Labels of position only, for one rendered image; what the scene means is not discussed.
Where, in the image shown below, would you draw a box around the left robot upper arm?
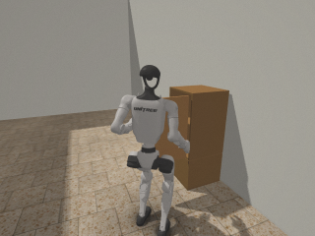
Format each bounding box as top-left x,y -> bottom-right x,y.
110,94 -> 136,134

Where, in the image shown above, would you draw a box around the left robot foot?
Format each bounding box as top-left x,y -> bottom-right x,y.
136,206 -> 151,227

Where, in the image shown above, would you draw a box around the cupboard door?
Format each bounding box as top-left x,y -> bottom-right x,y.
155,95 -> 189,161

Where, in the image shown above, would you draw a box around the right robot hand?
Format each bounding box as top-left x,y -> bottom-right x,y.
179,140 -> 190,153

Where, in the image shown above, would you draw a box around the robot head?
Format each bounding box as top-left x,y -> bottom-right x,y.
136,65 -> 161,100

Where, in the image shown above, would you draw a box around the robot right forearm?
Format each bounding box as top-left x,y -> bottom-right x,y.
173,131 -> 188,148

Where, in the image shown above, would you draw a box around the robot left forearm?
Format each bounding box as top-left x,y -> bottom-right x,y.
110,122 -> 133,135

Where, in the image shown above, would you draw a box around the right robot upper arm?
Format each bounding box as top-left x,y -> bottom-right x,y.
162,98 -> 179,143

